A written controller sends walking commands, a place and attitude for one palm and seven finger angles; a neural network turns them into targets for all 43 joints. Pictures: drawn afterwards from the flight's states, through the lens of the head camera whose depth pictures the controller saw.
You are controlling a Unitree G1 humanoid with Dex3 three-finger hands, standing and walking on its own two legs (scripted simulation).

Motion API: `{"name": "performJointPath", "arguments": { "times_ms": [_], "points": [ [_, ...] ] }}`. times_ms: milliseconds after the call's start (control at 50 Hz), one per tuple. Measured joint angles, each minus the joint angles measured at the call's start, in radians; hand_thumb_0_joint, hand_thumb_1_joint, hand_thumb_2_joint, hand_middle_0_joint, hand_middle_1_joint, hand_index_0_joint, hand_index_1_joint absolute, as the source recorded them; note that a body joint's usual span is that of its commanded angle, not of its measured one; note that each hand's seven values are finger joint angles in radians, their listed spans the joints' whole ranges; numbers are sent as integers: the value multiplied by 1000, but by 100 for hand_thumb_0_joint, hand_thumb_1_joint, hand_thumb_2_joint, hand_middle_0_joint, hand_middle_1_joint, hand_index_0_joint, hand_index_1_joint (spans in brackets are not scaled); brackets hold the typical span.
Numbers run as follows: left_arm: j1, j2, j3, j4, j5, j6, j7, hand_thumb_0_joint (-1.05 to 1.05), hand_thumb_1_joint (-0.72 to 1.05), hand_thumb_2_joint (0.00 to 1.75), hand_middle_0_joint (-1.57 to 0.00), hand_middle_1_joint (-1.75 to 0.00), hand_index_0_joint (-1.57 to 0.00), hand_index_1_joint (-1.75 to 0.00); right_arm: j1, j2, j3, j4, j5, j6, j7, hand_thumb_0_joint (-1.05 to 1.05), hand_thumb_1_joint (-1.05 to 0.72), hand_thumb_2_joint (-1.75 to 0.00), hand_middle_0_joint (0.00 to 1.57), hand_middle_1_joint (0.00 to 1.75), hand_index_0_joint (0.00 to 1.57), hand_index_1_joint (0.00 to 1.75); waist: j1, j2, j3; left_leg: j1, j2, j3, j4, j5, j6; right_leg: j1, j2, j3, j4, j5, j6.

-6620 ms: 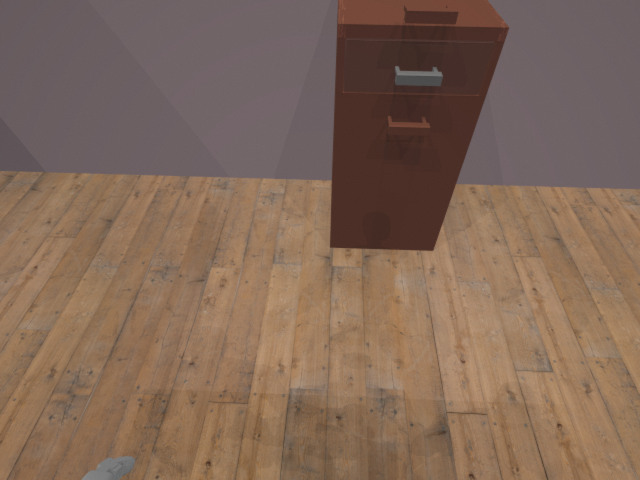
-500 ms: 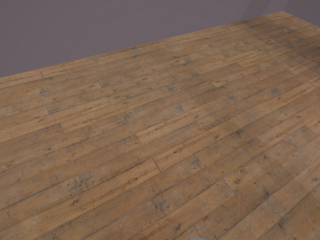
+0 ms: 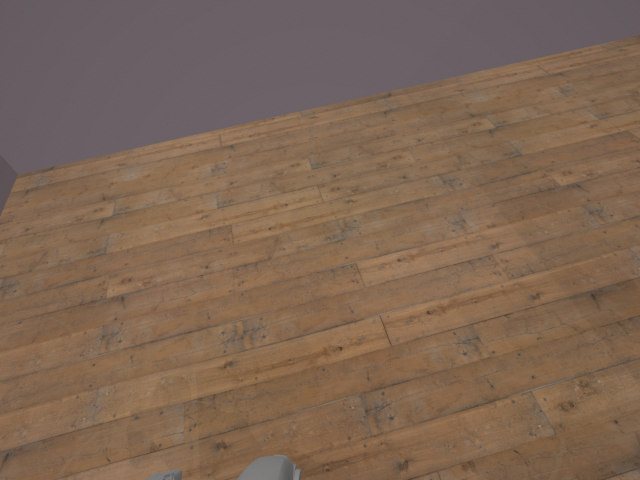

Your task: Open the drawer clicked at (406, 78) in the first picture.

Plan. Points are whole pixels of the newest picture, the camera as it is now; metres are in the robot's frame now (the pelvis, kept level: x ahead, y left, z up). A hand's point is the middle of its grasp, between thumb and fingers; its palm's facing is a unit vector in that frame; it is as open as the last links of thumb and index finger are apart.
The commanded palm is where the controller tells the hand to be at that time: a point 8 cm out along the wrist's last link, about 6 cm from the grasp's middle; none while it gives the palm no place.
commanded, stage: turn to face it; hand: left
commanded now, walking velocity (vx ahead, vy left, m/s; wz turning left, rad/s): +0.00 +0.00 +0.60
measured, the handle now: out of the picture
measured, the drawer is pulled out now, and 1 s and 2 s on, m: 0.00 0.00 0.00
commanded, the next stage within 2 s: none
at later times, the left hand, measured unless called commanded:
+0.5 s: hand out of the picture -0.10 +0.21 -0.20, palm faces +0.41 -0.87 -0.26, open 7.4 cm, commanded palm none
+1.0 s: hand out of the picture +0.04 +0.23 -0.14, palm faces +0.53 -0.79 -0.31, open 7.3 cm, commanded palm none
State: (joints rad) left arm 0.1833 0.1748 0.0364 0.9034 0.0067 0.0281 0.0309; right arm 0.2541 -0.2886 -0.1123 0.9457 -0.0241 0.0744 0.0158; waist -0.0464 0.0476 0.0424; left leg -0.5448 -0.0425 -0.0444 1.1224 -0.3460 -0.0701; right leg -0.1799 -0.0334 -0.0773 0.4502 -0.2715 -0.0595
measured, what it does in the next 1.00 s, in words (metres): steps on the spot, turning left: left foot, then right foot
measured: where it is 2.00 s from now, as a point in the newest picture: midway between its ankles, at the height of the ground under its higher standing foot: outside the picture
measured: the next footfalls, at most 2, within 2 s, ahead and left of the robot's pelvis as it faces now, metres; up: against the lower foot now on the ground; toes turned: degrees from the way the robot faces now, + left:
left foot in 0.46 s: -0.02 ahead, +0.13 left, +0.00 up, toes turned +26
right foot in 0.92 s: +0.12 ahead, -0.08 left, +0.00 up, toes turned +31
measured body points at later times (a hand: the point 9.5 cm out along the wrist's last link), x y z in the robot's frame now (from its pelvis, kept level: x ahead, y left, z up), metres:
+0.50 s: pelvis -0.01 +0.02 -0.02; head +0.04 +0.05 +0.42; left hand -0.12 +0.26 -0.18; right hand +0.24 -0.15 -0.15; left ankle -0.06 +0.11 -0.75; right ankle -0.02 -0.08 -0.73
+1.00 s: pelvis +0.03 -0.02 -0.01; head +0.08 -0.03 +0.43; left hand +0.01 +0.27 -0.12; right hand +0.19 -0.22 -0.18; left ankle -0.07 +0.09 -0.71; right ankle +0.08 -0.10 -0.75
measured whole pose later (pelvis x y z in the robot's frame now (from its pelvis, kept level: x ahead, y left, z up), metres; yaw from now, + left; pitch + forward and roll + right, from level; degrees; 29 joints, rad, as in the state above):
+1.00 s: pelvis +0.03 -0.02 -0.01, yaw +37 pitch +0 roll +2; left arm 0.09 0.19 0.02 0.83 0.01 0.00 0.02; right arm 0.26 -0.27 -0.09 0.95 -0.01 0.07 0.00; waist -0.06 0.07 0.08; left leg -0.39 -0.06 -0.10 0.88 -0.49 -0.04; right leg -0.27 -0.05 -0.09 0.59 -0.32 -0.02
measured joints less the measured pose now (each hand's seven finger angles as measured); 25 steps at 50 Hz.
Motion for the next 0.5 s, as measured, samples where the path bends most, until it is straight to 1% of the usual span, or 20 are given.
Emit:
{"name": "performJointPath", "arguments": {
  "times_ms": [60,120,200,300,400,440,460,480,500],
  "points": [
    [23,-6,-6,1,0,-12,-3,1,91,90,-20,-30,-21,-30,-15,-15,0,-2,0,8,2,0,-91,-90,20,30,20,30,10,-3,13,3,43,0,53,26,-21,10,-18,-48,3,-10,-6],
    [52,-12,-10,4,3,-20,-5,1,91,90,-20,-30,-21,-30,-36,-23,4,6,-1,20,2,0,-91,-90,19,30,20,30,27,-7,22,24,70,0,53,21,-35,11,-34,-92,15,-25,-10],
    [97,-15,-14,15,9,-21,-6,1,91,90,-20,-30,-21,-30,-80,-23,15,10,2,28,0,0,-92,-90,19,30,20,30,49,-12,35,62,86,16,5,-15,-38,9,-51,-144,33,-42,-10],
    [143,-4,-12,35,16,-13,-5,1,91,90,-20,-30,-21,-30,-153,-6,35,-5,7,24,2,1,-92,-90,19,30,20,30,79,-22,54,110,85,67,-106,-58,-24,-2,-69,-202,58,-60,-4],
    [159,28,2,52,21,-1,-7,1,91,90,-20,-30,-21,-30,-213,25,57,-37,14,6,7,1,-92,-90,19,30,20,30,110,-49,64,184,78,135,-308,-77,6,-22,-95,-260,106,-87,15],
    [160,45,10,57,19,2,-9,1,91,90,-20,-30,-21,-30,-224,37,65,-53,14,-7,9,1,-91,-90,19,30,20,30,115,-64,62,234,71,160,-428,-31,21,-34,-113,-286,148,-111,29],
    [165,53,13,57,16,3,-12,1,91,90,-20,-30,-21,-30,-226,41,69,-62,13,-15,11,1,-91,-90,19,30,20,30,115,-71,56,268,66,170,-507,25,34,-47,-126,-296,187,-132,38],
    [162,62,18,60,11,8,-15,1,91,90,-20,-30,-21,-30,-227,46,70,-69,11,-27,11,0,-91,-90,20,30,20,30,112,-84,55,279,53,169,-533,13,72,-75,-145,-279,255,-153,57],
    [147,72,21,64,8,18,-16,1,91,90,-20,-30,-21,-30,-228,53,72,-73,13,-37,10,0,-91,-90,20,30,20,30,113,-99,61,275,39,164,-517,-1,95,-113,-151,-223,349,-210,83]
  ]
}}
